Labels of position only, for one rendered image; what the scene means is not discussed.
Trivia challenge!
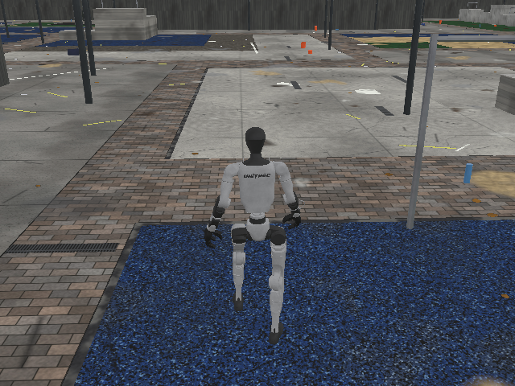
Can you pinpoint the left robot upper arm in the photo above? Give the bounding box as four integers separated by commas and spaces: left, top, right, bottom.
218, 162, 240, 208

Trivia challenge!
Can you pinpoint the robot left hand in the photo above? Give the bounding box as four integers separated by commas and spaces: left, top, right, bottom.
204, 228, 222, 248

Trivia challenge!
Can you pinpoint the robot right forearm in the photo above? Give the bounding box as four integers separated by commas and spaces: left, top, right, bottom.
287, 191, 301, 218

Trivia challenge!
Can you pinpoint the left robot thigh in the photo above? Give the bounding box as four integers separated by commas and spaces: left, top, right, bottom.
231, 224, 248, 265

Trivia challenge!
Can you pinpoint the robot left shin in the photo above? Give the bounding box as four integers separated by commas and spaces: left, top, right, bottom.
233, 252, 244, 301

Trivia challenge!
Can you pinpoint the robot right hand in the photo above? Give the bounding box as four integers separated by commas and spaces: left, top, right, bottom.
282, 214, 301, 229

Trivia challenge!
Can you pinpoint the robot left forearm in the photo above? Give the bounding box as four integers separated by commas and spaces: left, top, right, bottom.
207, 196, 225, 232

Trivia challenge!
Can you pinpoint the right robot upper arm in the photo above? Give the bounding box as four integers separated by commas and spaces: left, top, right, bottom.
273, 161, 296, 204

